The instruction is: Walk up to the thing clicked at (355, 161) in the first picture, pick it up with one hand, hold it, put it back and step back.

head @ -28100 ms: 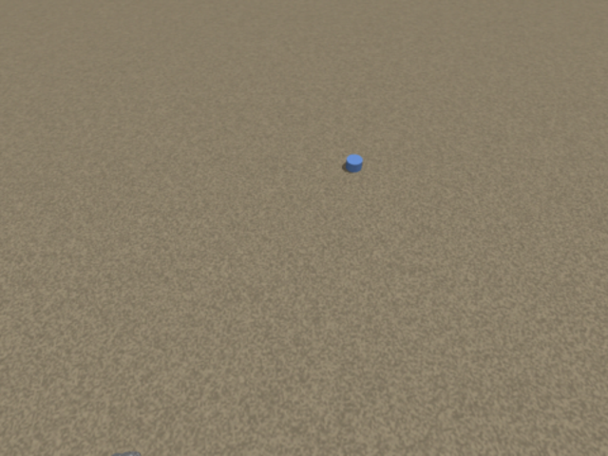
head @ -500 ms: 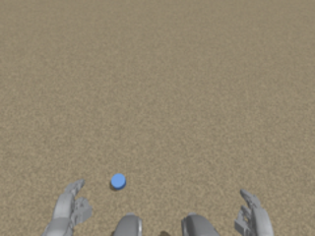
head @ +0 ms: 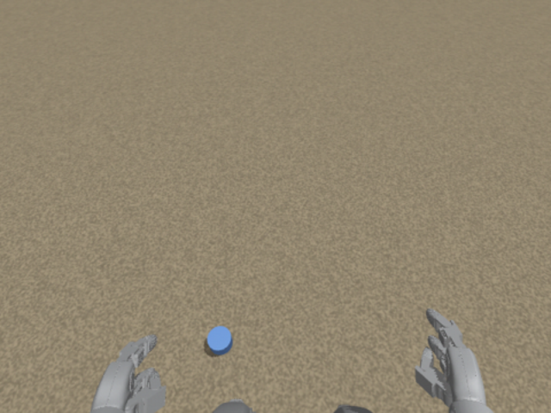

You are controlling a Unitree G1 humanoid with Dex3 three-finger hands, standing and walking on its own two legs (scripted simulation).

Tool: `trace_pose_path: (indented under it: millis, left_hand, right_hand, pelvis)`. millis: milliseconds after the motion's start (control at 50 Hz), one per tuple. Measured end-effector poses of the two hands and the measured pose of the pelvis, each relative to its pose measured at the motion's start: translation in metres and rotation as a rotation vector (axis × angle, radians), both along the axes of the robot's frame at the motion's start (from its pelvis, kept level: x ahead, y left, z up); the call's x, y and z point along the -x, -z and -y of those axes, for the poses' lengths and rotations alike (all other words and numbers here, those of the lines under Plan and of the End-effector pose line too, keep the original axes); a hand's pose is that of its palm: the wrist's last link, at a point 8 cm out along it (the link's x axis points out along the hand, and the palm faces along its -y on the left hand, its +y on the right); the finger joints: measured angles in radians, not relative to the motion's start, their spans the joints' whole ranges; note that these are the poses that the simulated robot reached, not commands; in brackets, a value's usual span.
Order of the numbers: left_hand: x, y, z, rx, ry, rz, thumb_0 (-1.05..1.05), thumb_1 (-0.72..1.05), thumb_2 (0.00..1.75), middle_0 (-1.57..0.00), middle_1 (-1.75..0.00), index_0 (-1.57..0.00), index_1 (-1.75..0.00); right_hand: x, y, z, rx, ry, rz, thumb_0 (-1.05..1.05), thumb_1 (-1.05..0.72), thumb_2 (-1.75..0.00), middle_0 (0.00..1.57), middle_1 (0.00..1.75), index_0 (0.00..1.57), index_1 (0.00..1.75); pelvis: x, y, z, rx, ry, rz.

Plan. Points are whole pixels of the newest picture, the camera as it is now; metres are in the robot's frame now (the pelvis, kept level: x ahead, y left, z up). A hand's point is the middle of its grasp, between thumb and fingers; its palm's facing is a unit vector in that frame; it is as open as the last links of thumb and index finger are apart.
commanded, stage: home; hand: left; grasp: from above
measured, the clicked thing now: (220, 340) +0.44 +0.21 -0.69
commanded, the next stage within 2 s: stand in 1.68 s
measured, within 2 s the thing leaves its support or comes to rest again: neither
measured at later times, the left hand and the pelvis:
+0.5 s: hand (162, 393) +0.16 +0.18 -0.05, palm faces +0.04 -0.98 -0.20, open 7.4 cm; pelvis +0.00 +0.00 +0.00, yaw -1 degrees
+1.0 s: hand (160, 394) +0.16 +0.18 -0.05, palm faces +0.04 -0.98 -0.21, open 7.4 cm; pelvis +0.00 +0.00 +0.00, yaw -1 degrees
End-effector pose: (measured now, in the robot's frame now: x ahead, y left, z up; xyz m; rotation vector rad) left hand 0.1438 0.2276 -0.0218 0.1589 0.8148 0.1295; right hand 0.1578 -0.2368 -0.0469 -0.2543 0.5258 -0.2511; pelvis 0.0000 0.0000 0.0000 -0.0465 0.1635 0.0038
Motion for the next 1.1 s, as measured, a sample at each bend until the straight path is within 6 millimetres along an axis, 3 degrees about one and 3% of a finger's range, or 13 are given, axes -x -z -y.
trace_pose_path:
  millis: [380,1100]
  left_hand:
    - [-0.002,-0.001,0.002,-0.008,0.013,0.004,0.01,0.90,0.90,-0.20,-0.30,-0.20,-0.30]
    - [-0.003,-0.003,0.000,-0.016,0.022,0.011,0.01,0.90,0.90,-0.20,-0.30,-0.20,-0.30]
  right_hand:
    - [0.023,0.012,0.004,-0.006,0.039,-0.060,0.01,-0.91,-0.90,0.20,0.30,0.20,0.30]
    - [0.018,0.013,0.002,-0.009,0.031,-0.051,0.01,-0.91,-0.90,0.20,0.30,0.20,0.30]
  pelvis:
    - [0.002,0.001,0.000,-0.002,0.007,0.003]
    - [0.001,0.003,-0.001,-0.001,0.010,-0.003]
